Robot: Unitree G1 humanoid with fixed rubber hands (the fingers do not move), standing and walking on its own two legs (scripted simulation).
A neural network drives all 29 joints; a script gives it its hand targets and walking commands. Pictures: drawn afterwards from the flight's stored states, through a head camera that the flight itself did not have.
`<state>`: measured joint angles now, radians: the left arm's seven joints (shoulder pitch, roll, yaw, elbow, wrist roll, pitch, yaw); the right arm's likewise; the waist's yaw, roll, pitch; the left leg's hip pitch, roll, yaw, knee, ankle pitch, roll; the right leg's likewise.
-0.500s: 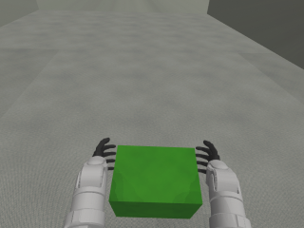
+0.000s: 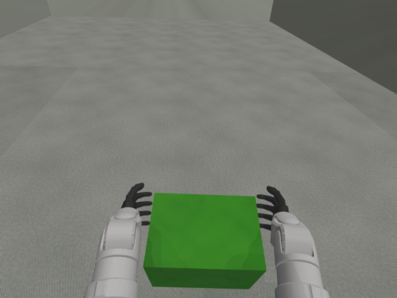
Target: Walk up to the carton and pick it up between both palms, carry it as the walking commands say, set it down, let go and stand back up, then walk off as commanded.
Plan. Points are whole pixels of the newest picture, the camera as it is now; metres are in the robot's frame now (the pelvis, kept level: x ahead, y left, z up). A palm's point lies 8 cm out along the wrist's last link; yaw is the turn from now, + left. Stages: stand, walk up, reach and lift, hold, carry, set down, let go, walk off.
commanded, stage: reach and lift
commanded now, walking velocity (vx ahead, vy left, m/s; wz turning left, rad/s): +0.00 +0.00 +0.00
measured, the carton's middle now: (202, 242) +0.29 +0.00 -0.04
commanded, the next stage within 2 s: hold in 0.02 s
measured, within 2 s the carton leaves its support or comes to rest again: neither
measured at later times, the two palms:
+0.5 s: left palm (127, 217) +0.29 +0.16 +0.05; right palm (276, 221) +0.29 -0.15 +0.05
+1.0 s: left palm (93, 217) +0.27 +0.22 +0.07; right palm (245, 219) +0.28 -0.08 +0.07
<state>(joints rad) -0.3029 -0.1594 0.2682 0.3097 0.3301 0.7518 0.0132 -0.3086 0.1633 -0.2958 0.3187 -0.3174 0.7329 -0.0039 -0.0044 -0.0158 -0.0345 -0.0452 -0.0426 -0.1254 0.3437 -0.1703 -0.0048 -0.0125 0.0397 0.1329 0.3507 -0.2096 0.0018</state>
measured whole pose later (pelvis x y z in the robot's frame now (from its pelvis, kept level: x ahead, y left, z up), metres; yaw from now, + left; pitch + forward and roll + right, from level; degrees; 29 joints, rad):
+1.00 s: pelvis -0.01 +0.07 -0.03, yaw +0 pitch +4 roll +1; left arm -0.28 -0.16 0.16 -0.20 0.13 1.19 0.22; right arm -0.29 0.16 -0.17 -0.19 -0.13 1.17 -0.18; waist 0.00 -0.02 -0.11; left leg -0.43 -0.11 0.06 0.61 -0.25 0.11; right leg -0.43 -0.11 0.03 0.71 -0.39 0.06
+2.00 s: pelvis -0.05 +0.22 -0.01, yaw +1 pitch +4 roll +2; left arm -0.28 -0.16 0.15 -0.19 0.12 1.19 0.23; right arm -0.27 0.15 -0.16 -0.21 -0.13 1.17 -0.19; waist 0.00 0.00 -0.06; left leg -0.50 0.00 0.07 0.87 -0.38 -0.01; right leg -0.34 -0.13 -0.13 0.58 -0.29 0.02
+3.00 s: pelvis -0.13 +0.48 -0.02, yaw +0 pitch +4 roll +0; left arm -0.28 -0.16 0.15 -0.21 0.11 1.19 0.25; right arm -0.29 0.16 -0.16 -0.20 -0.15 1.16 -0.17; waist 0.02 0.03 -0.07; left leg -0.44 -0.03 0.15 0.65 -0.30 0.05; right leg -0.33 -0.06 -0.15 0.61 -0.33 -0.01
